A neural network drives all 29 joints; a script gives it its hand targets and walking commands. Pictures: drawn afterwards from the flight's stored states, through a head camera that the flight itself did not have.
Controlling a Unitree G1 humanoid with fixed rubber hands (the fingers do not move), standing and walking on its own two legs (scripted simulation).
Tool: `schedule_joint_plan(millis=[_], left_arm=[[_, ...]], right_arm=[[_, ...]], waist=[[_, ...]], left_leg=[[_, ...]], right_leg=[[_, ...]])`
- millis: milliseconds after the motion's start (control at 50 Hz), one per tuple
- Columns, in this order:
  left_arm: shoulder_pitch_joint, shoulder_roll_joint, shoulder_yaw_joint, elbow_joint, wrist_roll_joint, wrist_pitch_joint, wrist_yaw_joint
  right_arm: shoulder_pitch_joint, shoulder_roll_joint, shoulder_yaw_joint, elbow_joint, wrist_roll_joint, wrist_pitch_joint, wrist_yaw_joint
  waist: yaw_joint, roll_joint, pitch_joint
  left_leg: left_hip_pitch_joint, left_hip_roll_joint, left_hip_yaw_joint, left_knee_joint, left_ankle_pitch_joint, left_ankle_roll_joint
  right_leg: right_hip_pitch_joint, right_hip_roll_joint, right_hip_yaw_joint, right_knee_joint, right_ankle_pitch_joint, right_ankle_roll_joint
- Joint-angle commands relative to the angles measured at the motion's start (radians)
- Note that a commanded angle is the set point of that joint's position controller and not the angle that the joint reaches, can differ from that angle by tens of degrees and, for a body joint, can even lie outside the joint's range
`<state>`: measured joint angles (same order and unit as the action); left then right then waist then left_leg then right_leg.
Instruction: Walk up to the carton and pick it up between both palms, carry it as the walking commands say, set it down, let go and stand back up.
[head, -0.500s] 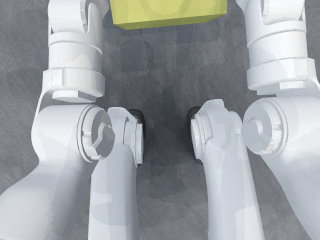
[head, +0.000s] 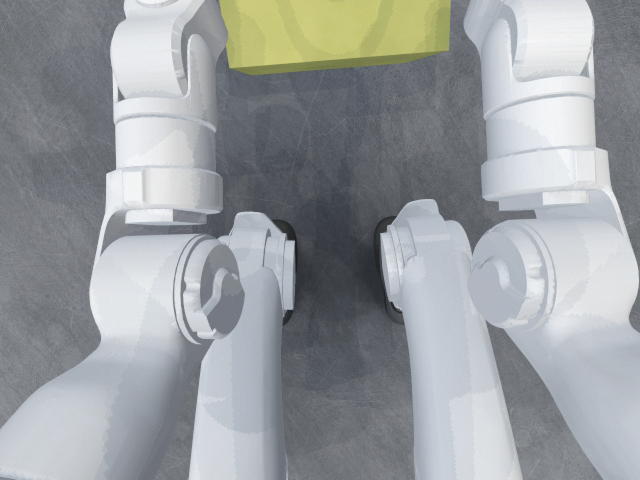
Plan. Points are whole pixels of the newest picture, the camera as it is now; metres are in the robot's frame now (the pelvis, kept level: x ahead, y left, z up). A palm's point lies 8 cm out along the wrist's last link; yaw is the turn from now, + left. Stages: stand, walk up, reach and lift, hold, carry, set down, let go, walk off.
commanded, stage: reach and lift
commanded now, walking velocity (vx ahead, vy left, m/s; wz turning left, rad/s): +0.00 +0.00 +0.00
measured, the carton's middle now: out of the picture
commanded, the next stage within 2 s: none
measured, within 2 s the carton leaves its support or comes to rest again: neither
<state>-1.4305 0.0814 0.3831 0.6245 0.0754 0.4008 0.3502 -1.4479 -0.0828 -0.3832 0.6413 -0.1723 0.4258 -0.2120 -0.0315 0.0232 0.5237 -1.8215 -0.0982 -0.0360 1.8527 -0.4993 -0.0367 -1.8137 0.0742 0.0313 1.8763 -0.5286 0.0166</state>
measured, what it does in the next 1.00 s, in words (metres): rises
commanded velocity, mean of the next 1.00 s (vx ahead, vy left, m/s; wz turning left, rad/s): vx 0.00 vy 0.00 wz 0.00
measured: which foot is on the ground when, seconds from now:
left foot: down 0.00-1.00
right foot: down 0.00-1.00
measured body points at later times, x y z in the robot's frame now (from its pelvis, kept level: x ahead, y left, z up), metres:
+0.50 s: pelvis -0.01 +0.00 +0.05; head +0.33 -0.02 +0.33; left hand +0.55 +0.12 -0.05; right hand +0.54 -0.15 -0.05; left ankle +0.14 +0.12 -0.44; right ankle +0.13 -0.11 -0.44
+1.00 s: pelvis +0.00 +0.01 +0.09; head +0.28 +0.00 +0.43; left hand +0.53 +0.13 +0.04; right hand +0.52 -0.15 +0.03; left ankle +0.14 +0.12 -0.44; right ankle +0.13 -0.11 -0.44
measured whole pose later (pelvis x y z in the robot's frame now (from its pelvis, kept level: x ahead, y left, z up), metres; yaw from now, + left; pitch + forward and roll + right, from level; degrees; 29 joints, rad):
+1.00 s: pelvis +0.00 +0.01 +0.09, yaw -1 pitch +22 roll +0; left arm -1.23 0.00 0.42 0.64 0.16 0.43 0.32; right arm -1.23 0.01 -0.43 0.65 -0.23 0.45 -0.21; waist -0.03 0.02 0.33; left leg -1.50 -0.09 -0.05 1.53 -0.42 -0.02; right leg -1.49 0.07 0.05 1.54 -0.44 0.02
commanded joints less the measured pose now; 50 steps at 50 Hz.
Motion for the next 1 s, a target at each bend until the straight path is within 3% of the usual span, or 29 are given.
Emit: schedule_joint_plan(millis=[0, 20, 60, 100, 160, 200, 220, 240, 260, 300, 340, 420, 440, 460, 480, 500, 520, 560, 580, 600, 620, 640, 680, 860, 880, 900, 920, 940, 980], left_arm=[[-0.783, -0.974, -0.550, -0.031, -0.118, -0.018, -0.489], [-0.699, -1.071, -0.531, 0.029, -0.116, -0.009, -0.491], [-0.698, -1.021, -0.547, -0.013, -0.119, -0.010, -0.495], [-0.748, -1.011, -0.524, -0.030, -0.120, -0.014, -0.491], [-0.883, -0.993, -0.638, -0.245, -0.196, -0.028, -0.489], [-0.641, -1.062, -0.507, 0.077, -0.080, 0.003, -0.503], [-0.556, -1.074, -0.467, 0.157, -0.058, 0.009, -0.507], [-0.575, -1.081, -0.476, 0.066, -0.087, 0.002, -0.514], [-0.600, -1.115, -0.514, -0.007, -0.108, 0.008, -0.513], [-0.700, -1.048, -0.494, -0.020, -0.114, -0.014, -0.527], [-0.745, -1.105, -0.608, -0.148, -0.157, -0.023, -0.528], [-0.702, -1.091, -0.574, -0.068, -0.140, -0.004, -0.533], [-0.732, -1.084, -0.597, -0.087, -0.145, 0.001, -0.523], [-0.730, -1.111, -0.585, -0.110, -0.153, 0.008, -0.523], [-0.636, -1.105, -0.531, 0.074, -0.099, 0.023, -0.522], [-0.683, -1.144, -0.564, -0.022, -0.113, 0.007, -0.523], [-0.747, -1.115, -0.653, -0.189, -0.178, -0.003, -0.513], [-0.684, -1.064, -0.545, -0.018, -0.135, 0.013, -0.520], [-0.638, -1.119, -0.558, 0.014, -0.123, 0.019, -0.522], [-0.651, -1.100, -0.579, -0.060, -0.122, 0.012, -0.526], [-0.690, -1.106, -0.587, -0.059, -0.175, 0.014, -0.522], [-0.735, -1.079, -0.634, -0.143, -0.164, 0.012, -0.519], [-0.709, -1.067, -0.582, -0.046, -0.130, 0.014, -0.523], [-0.571, -1.166, -0.560, 0.027, -0.090, 0.006, -0.532], [-0.535, -1.236, -0.569, 0.014, -0.116, 0.019, -0.528], [-0.571, -1.159, -0.541, 0.055, -0.088, 0.010, -0.533], [-0.505, -1.214, -0.528, 0.029, -0.107, 0.005, -0.527], [-0.657, -1.174, -0.581, -0.084, -0.116, -0.014, -0.518], [-0.546, -1.166, -0.462, 0.089, -0.076, 0.005, -0.526]], right_arm=[[-0.628, 1.025, 0.516, 0.001, 0.182, -0.028, 0.397], [-0.679, 0.964, 0.518, -0.041, 0.171, -0.031, 0.389], [-0.714, 1.018, 0.604, -0.135, 0.225, -0.031, 0.396], [-0.680, 1.024, 0.555, -0.009, 0.191, -0.012, 0.387], [-0.672, 1.074, 0.640, -0.136, 0.262, -0.015, 0.379], [-0.646, 0.991, 0.487, 0.017, 0.160, -0.025, 0.399], [-0.707, 0.991, 0.511, -0.035, 0.187, -0.045, 0.406], [-0.665, 1.026, 0.557, -0.050, 0.212, -0.038, 0.410], [-0.637, 1.022, 0.543, -0.068, 0.201, -0.032, 0.402], [-0.647, 1.069, 0.538, -0.004, 0.182, -0.021, 0.400], [-0.601, 1.092, 0.578, -0.115, 0.198, -0.028, 0.399], [-0.553, 1.029, 0.508, -0.031, 0.148, -0.015, 0.398], [-0.623, 1.104, 0.573, -0.112, 0.215, -0.020, 0.395], [-0.678, 1.023, 0.537, -0.085, 0.203, -0.017, 0.402], [-0.644, 0.996, 0.507, 0.025, 0.196, -0.018, 0.415], [-0.641, 1.045, 0.509, -0.025, 0.177, -0.032, 0.416], [-0.632, 1.114, 0.652, -0.200, 0.246, -0.029, 0.399], [-0.718, 1.063, 0.605, -0.097, 0.204, 0.004, 0.394], [-0.668, 1.055, 0.546, -0.060, 0.180, -0.005, 0.393], [-0.637, 1.110, 0.614, -0.104, 0.232, -0.009, 0.396], [-0.655, 1.064, 0.629, -0.128, 0.243, 0.000, 0.390], [-0.633, 1.140, 0.649, -0.140, 0.261, 0.007, 0.392], [-0.547, 1.083, 0.530, 0.031, 0.194, 0.005, 0.393], [-0.635, 1.111, 0.554, -0.070, 0.191, -0.034, 0.434], [-0.578, 1.069, 0.518, -0.096, 0.167, -0.028, 0.432], [-0.563, 1.075, 0.517, -0.016, 0.157, -0.030, 0.435], [-0.503, 1.081, 0.502, 0.008, 0.150, -0.018, 0.439], [-0.513, 1.157, 0.534, -0.024, 0.174, -0.023, 0.439], [-0.473, 1.074, 0.404, 0.126, 0.115, -0.011, 0.452]], waist=[[0.047, -0.020, -2.203], [-0.031, 0.010, -2.185], [0.055, -0.041, -2.362], [0.033, -0.070, -2.223], [0.019, -0.078, -2.504], [0.011, 0.007, -2.199], [0.057, 0.022, -2.111], [0.077, -0.022, -2.221], [0.001, 0.002, -2.279], [0.031, -0.046, -2.292], [0.004, -0.026, -2.462], [-0.047, 0.002, -2.254], [0.053, 0.022, -2.357], [-0.021, 0.066, -2.359], [0.037, 0.048, -2.198], [-0.048, 0.055, -2.262], [0.014, 0.001, -2.567], [0.017, -0.095, -2.362], [-0.032, -0.074, -2.265], [0.049, -0.027, -2.362], [-0.012, -0.076, -2.394], [0.055, -0.032, -2.547], [-0.022, -0.010, -2.267], [0.036, 0.024, -2.208], [-0.068, 0.016, -2.193], [0.004, 0.024, -2.115], [-0.035, -0.032, -2.100], [-0.005, -0.016, -2.241], [-0.025, -0.010, -1.955]], left_leg=[[0.557, -0.087, 0.123, -0.166, 0.230, 0.023], [0.543, -0.073, 0.114, -0.142, 0.177, 0.023], [0.639, -0.086, 0.108, -0.155, 0.259, 0.043], [0.568, -0.084, 0.103, -0.183, 0.224, 0.038], [0.709, -0.085, 0.110, -0.188, 0.300, 0.032], [0.607, -0.073, 0.106, -0.219, 0.190, 0.026], [0.599, -0.083, 0.090, -0.228, 0.171, 0.040], [0.670, -0.089, 0.104, -0.226, 0.253, 0.039], [0.680, -0.083, 0.084, -0.230, 0.285, 0.031], [0.617, -0.084, 0.102, -0.224, 0.250, 0.033], [0.762, -0.096, 0.091, -0.255, 0.333, 0.034], [0.702, -0.080, 0.083, -0.303, 0.219, 0.029], [0.778, -0.089, 0.106, -0.281, 0.290, 0.022], [0.751, -0.093, 0.101, -0.292, 0.236, 0.014], [0.726, -0.067, 0.081, -0.317, 0.149, 0.035], [0.774, -0.073, 0.082, -0.309, 0.240, 0.025], [0.891, -0.091, 0.091, -0.313, 0.336, 0.026], [0.732, -0.085, 0.079, -0.344, 0.192, 0.043], [0.709, -0.086, 0.064, -0.339, 0.170, 0.038], [0.774, -0.092, 0.100, -0.325, 0.242, 0.036], [0.770, -0.085, 0.093, -0.334, 0.220, 0.037], [0.887, -0.097, 0.095, -0.360, 0.286, 0.031], [0.753, -0.065, 0.077, -0.373, 0.147, 0.039], [0.833, -0.079, 0.062, -0.446, 0.208, 0.036], [0.854, -0.081, 0.037, -0.458, 0.179, 0.037], [0.816, -0.080, 0.064, -0.465, 0.188, 0.030], [0.864, -0.075, 0.026, -0.496, 0.163, 0.038], [0.913, -0.077, 0.048, -0.474, 0.242, 0.026], [0.804, -0.068, 0.035, -0.500, 0.111, 0.028]], right_leg=[[0.693, 0.076, -0.061, -0.197, 0.361, -0.005], [0.641, 0.069, -0.074, -0.208, 0.284, -0.009], [0.730, 0.070, -0.060, -0.194, 0.365, -0.001], [0.693, 0.067, -0.063, -0.223, 0.326, 0.002], [0.868, 0.077, -0.057, -0.226, 0.428, 0.004], [0.656, 0.074, -0.067, -0.250, 0.289, -0.011], [0.565, 0.076, -0.076, -0.229, 0.236, -0.009], [0.700, 0.064, -0.054, -0.273, 0.311, -0.012], [0.753, 0.072, -0.074, -0.248, 0.394, -0.006], [0.757, 0.066, -0.047, -0.269, 0.366, -0.002], [0.907, 0.085, -0.051, -0.289, 0.447, -0.010], [0.759, 0.076, -0.090, -0.309, 0.328, -0.004], [0.794, 0.081, -0.071, -0.314, 0.370, -0.010], [0.782, 0.071, -0.061, -0.330, 0.329, -0.012], [0.654, 0.062, -0.074, -0.334, 0.211, -0.019], [0.701, 0.066, -0.071, -0.352, 0.292, -0.029], [0.978, 0.084, -0.040, -0.353, 0.446, -0.020], [0.890, 0.060, -0.061, -0.356, 0.319, 0.019], [0.844, 0.067, -0.076, -0.382, 0.248, 0.006], [0.893, 0.084, -0.044, -0.385, 0.316, -0.012], [0.947, 0.063, -0.063, -0.403, 0.308, 0.011], [0.982, 0.085, -0.064, -0.379, 0.382, -0.007], [0.849, 0.067, -0.041, -0.406, 0.264, -0.005], [0.841, 0.062, -0.051, -0.454, 0.285, -0.017], [0.833, 0.076, -0.073, -0.462, 0.273, -0.023], [0.795, 0.070, -0.048, -0.488, 0.257, -0.031], [0.793, 0.075, -0.095, -0.489, 0.236, -0.015], [0.902, 0.078, -0.064, -0.483, 0.310, -0.030], [0.683, 0.062, -0.071, -0.506, 0.164, -0.020]])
